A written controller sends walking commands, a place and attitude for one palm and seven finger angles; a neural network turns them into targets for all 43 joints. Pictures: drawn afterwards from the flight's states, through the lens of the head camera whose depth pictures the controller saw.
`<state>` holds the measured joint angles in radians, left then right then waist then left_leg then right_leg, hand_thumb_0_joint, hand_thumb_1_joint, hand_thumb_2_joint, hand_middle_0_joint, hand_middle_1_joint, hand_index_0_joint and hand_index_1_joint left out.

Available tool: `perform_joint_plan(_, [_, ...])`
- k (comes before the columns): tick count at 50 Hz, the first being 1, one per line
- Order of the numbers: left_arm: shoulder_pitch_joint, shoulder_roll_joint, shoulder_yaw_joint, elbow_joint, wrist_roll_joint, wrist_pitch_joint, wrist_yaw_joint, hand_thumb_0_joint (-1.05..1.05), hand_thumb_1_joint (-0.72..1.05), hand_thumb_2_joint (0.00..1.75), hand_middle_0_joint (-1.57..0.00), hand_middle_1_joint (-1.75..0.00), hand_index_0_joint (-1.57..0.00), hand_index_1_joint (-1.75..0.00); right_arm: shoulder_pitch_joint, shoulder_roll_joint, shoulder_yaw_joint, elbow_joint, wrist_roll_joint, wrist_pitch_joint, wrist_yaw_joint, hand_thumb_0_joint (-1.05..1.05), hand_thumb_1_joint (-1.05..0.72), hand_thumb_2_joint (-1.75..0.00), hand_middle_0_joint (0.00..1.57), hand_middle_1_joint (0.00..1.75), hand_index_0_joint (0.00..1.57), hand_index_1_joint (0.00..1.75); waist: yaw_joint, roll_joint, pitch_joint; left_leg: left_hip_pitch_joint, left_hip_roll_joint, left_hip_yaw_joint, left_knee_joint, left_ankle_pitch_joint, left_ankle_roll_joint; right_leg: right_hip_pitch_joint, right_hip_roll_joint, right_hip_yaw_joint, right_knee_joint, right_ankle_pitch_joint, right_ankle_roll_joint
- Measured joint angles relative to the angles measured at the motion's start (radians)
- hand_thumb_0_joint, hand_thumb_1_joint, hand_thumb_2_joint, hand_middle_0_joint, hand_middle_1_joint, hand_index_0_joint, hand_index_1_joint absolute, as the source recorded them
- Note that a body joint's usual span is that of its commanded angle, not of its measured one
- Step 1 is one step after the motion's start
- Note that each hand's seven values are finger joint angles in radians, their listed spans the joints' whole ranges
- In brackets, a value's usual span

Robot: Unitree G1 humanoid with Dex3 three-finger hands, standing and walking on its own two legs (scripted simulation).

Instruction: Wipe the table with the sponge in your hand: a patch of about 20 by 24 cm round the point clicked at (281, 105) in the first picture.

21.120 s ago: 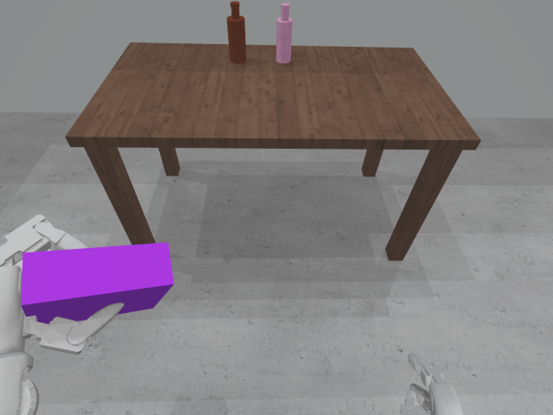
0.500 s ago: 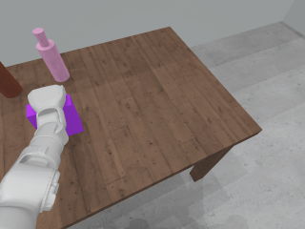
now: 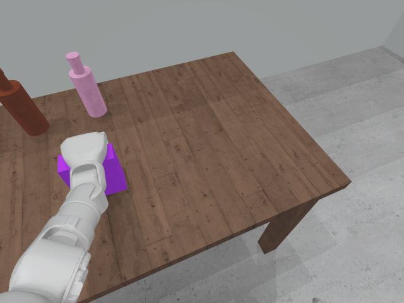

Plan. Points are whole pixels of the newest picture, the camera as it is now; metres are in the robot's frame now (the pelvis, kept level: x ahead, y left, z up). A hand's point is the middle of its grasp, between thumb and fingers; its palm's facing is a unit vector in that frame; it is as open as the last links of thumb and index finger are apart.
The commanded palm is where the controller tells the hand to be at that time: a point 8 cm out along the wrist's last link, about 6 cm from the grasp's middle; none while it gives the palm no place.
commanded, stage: wipe back along the middle lane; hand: left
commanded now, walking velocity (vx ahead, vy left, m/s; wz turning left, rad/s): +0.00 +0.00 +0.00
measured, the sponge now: (98, 179) +0.39 +0.27 -0.04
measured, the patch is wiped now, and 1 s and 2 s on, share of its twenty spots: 0.55 0.80 0.80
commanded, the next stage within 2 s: slide across to the third lane in 1.58 s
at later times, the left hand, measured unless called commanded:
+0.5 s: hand (99, 180) +0.36 +0.24 +0.01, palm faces -0.06 +0.00 -1.00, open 9.2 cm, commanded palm +0.32 +0.21 +0.03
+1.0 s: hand (103, 202) +0.31 +0.22 +0.01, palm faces -0.05 -0.03 -1.00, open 9.1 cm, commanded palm +0.27 +0.20 +0.03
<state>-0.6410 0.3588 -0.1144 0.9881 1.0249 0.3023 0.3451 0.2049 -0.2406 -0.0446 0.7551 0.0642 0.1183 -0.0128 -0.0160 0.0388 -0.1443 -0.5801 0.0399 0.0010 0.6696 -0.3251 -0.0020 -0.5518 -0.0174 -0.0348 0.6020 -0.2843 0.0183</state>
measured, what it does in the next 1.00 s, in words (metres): stands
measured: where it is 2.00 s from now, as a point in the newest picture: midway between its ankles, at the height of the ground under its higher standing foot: outside the picture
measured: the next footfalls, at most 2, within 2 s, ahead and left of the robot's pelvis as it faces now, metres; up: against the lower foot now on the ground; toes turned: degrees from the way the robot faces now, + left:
none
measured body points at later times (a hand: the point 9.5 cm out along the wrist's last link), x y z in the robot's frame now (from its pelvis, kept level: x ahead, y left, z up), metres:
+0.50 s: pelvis +0.00 +0.00 +0.00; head +0.03 -0.01 +0.45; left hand +0.36 +0.24 +0.06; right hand +0.15 -0.24 -0.12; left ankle -0.01 +0.12 -0.72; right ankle +0.00 -0.14 -0.72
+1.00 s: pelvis +0.00 -0.01 +0.00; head +0.01 -0.03 +0.45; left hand +0.31 +0.22 +0.06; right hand +0.20 -0.24 -0.10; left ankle -0.01 +0.12 -0.72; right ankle +0.00 -0.14 -0.72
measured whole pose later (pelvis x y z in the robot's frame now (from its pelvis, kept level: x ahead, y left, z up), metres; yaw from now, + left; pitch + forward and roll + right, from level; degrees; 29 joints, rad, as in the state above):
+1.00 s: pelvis +0.00 -0.01 +0.00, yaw +1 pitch +7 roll +0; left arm -0.25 0.24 -0.27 0.52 1.02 0.47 0.31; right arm 0.09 -0.25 -0.02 0.68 0.08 0.13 -0.03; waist 0.06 0.06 -0.13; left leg -0.43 0.03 0.00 0.63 -0.32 -0.02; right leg -0.42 -0.02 -0.04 0.61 -0.31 0.00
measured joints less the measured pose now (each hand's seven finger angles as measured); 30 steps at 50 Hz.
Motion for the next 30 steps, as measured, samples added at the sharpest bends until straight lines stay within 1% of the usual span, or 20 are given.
perform_joint_plan(5, [0.023,-0.017,-0.02,-0.03,-0.003,0.012,0.006,-0.02,-0.45,1.13,-0.79,-1.48,-0.79,-1.52,-0.007,0.004,0.001,-0.008,0.002,0.003,-0.004,0.01,-0.91,-0.9,0.2,0.3,0.2,0.3,0.01,0.0,-0.001,0.007,-0.003,-0.001,0.001,0.001,0.001,0.007,-0.002,-0.001,0.002,0.0,0.001])
perform_joint_plan(14, [0.076,-0.057,-0.057,-0.092,-0.015,0.059,0.016,-0.01,-0.44,1.13,-0.78,-1.49,-0.79,-1.53,-0.017,0.008,0.004,-0.012,0.006,0.015,-0.005,0.01,-0.91,-0.9,0.2,0.3,0.2,0.3,0.026,0.007,-0.001,0.032,-0.006,-0.002,-0.004,0.001,0.002,0.031,-0.006,-0.002,0.001,-0.003,0.001])
perform_joint_plan(30, [0.215,-0.106,-0.119,-0.263,-0.016,0.135,-0.002,0.0,-0.44,1.13,-0.78,-1.49,-0.79,-1.53,-0.064,0.003,0.015,-0.038,0.014,0.024,-0.005,0.01,-0.91,-0.9,0.2,0.3,0.2,0.3,0.053,0.013,0.001,0.095,-0.009,-0.006,-0.021,-0.002,-0.005,0.088,-0.008,-0.006,0.002,-0.018,-0.005])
